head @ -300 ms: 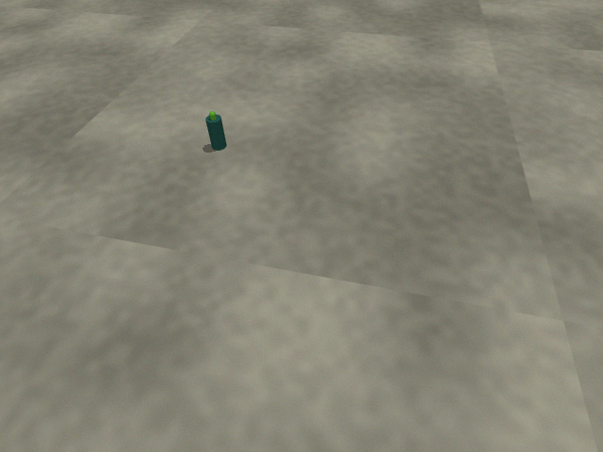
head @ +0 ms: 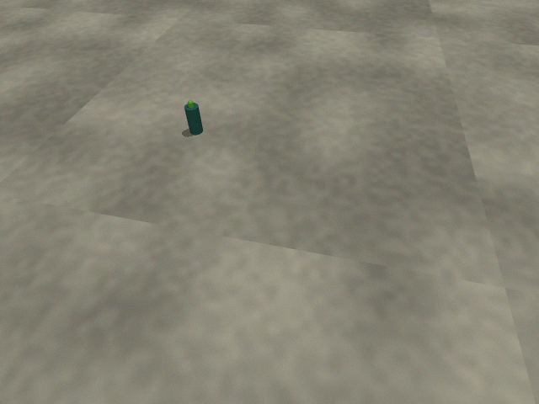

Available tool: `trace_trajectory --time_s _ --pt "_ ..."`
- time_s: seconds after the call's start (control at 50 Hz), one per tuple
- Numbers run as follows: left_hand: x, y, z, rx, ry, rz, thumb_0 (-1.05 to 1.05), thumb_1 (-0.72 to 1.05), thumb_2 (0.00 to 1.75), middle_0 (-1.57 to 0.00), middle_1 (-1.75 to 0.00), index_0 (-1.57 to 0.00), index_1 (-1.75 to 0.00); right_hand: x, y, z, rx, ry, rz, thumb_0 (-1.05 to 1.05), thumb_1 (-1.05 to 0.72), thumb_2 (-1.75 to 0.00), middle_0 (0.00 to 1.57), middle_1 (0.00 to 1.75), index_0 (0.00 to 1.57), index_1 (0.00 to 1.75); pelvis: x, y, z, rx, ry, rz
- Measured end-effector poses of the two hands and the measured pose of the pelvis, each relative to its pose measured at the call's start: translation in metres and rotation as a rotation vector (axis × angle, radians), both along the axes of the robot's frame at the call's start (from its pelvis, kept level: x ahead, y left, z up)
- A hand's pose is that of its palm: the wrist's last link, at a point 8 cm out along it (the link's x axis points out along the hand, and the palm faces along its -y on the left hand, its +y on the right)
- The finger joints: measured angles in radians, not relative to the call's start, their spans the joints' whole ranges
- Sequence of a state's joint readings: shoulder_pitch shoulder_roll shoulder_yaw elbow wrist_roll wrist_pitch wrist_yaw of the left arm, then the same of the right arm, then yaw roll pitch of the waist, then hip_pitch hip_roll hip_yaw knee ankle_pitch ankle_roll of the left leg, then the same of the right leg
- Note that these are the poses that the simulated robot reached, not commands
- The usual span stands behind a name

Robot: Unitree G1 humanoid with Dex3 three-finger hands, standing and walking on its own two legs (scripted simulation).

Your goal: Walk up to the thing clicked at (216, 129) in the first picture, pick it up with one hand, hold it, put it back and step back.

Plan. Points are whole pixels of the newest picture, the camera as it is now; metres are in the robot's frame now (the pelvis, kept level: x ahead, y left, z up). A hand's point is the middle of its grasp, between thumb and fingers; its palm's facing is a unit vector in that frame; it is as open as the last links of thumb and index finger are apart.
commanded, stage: stand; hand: left
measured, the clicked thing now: (193, 116) +1.81 +0.46 -0.67
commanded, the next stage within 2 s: walk up in 0.82 s
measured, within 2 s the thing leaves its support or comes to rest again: neither
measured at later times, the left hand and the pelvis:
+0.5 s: hand out of the picture +0.07 +0.25 -0.16, palm faces -0.03 -0.94 -0.34, open 7.4 cm; pelvis +0.00 +0.00 +0.00, yaw +0 degrees
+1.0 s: hand out of the picture +0.07 +0.28 -0.15, palm faces +0.06 -0.93 -0.36, open 7.4 cm; pelvis +0.03 +0.01 -0.01, yaw +4 degrees
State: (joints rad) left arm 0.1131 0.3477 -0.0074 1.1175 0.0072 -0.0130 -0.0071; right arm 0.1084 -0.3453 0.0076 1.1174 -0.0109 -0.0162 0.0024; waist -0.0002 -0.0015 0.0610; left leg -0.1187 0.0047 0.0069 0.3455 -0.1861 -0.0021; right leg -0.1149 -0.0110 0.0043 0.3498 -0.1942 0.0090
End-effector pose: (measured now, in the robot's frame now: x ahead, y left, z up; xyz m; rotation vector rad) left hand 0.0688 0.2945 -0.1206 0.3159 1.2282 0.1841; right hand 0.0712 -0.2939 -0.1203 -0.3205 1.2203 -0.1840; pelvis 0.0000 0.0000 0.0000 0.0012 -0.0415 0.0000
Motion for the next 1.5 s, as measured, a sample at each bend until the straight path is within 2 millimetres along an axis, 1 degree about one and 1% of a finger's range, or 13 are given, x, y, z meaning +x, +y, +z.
trace_trajectory --time_s 0.44,0.82,0.9,0.96,1.0,1.08,1.14,1.2,1.24,1.3,1.36,1.44,1.5 --pt "0.001 0.000 0.001 0.004 0.001 0.005 0.01 0.91 0.90 -0.20 -0.30 -0.20 -0.30 0.003 -0.003 0.001 -0.001 0.001 0.001 0.01 -0.90 -0.90 0.20 0.30 0.20 0.30 0.003 -0.002 0.001 -0.001 -0.002 0.003" --pt "0.000 -0.001 0.000 0.004 0.011 0.003 0.01 0.91 0.90 -0.20 -0.30 -0.20 -0.30 -0.001 -0.004 0.001 -0.004 0.020 -0.003 0.01 -0.90 -0.90 0.20 0.30 0.20 0.30 0.004 -0.003 0.001 -0.002 0.002 0.004" --pt "0.002 0.006 0.003 -0.011 -0.037 0.013 0.01 0.91 0.90 -0.20 -0.30 -0.20 -0.30 0.002 -0.011 0.002 0.012 -0.002 0.002 0.01 -0.90 -0.90 0.20 0.30 0.20 0.30 0.011 -0.003 -0.003 -0.006 0.019 0.020" --pt "0.000 0.021 0.005 0.008 -0.080 0.036 0.01 0.90 0.90 -0.20 -0.30 -0.20 -0.30 0.015 -0.017 0.001 -0.012 0.007 0.030 0.01 -0.90 -0.90 0.20 0.30 0.20 0.30 0.019 0.001 -0.008 -0.016 0.027 0.047" --pt "-0.006 0.033 0.007 0.024 -0.083 0.065 0.01 0.90 0.90 -0.20 -0.30 -0.20 -0.30 0.032 -0.017 0.005 -0.028 0.009 0.057 0.01 -0.90 -0.90 0.20 0.30 0.20 0.30 0.027 0.007 -0.008 -0.023 0.022 0.062" --pt "-0.015 0.065 0.008 0.047 -0.035 0.109 0.01 0.90 0.90 -0.20 -0.30 -0.20 -0.30 0.077 -0.006 0.018 -0.045 -0.032 0.105 0.01 -0.90 -0.90 0.20 0.30 0.20 0.30 0.051 0.025 -0.008 -0.033 0.015 0.090" --pt "-0.011 0.093 0.000 0.053 -0.002 0.134 0.01 0.90 0.90 -0.20 -0.30 -0.20 -0.30 0.117 0.009 0.025 -0.069 -0.073 0.140 0.01 -0.90 -0.90 0.20 0.30 0.20 0.30 0.073 0.044 -0.014 -0.037 0.013 0.109" --pt "0.007 0.120 -0.015 0.059 0.032 0.136 0.01 0.90 0.90 -0.20 -0.30 -0.20 -0.30 0.150 0.026 0.025 -0.102 -0.138 0.148 0.01 -0.90 -0.90 0.20 0.30 0.20 0.30 0.097 0.065 -0.027 -0.007 0.005 0.102" --pt "0.029 0.128 -0.018 0.054 0.046 0.123 0.01 0.91 0.90 -0.20 -0.30 -0.20 -0.30 0.161 0.037 0.027 -0.100 -0.172 0.129 0.01 -0.90 -0.90 0.20 0.30 0.20 0.30 0.111 0.075 -0.026 -0.006 0.004 0.103" --pt "0.074 0.131 -0.012 0.027 0.000 0.088 0.01 0.91 0.90 -0.20 -0.30 -0.20 -0.30 0.166 0.052 0.032 -0.091 -0.157 0.107 0.01 -0.90 -0.90 0.20 0.30 0.20 0.30 0.135 0.084 -0.017 0.003 0.000 0.095" --pt "0.122 0.131 -0.004 0.000 -0.056 0.051 0.01 0.91 0.90 -0.20 -0.30 -0.20 -0.30 0.171 0.063 0.033 -0.076 -0.120 0.090 0.01 -0.90 -0.90 0.20 0.30 0.20 0.30 0.160 0.091 -0.009 0.014 -0.003 0.089" --pt "0.184 0.130 0.005 -0.020 -0.094 0.010 0.01 0.91 0.90 -0.20 -0.30 -0.20 -0.30 0.181 0.072 0.027 -0.051 -0.068 0.065 0.01 -0.90 -0.90 0.20 0.30 0.20 0.30 0.199 0.097 -0.005 0.021 -0.006 0.089" --pt "0.233 0.128 0.012 -0.020 -0.117 -0.009 0.01 0.91 0.90 -0.20 -0.30 -0.20 -0.30 0.195 0.073 0.018 -0.031 -0.023 0.047 0.01 -0.90 -0.90 0.20 0.30 0.20 0.30 0.232 0.098 -0.006 0.025 -0.003 0.093"
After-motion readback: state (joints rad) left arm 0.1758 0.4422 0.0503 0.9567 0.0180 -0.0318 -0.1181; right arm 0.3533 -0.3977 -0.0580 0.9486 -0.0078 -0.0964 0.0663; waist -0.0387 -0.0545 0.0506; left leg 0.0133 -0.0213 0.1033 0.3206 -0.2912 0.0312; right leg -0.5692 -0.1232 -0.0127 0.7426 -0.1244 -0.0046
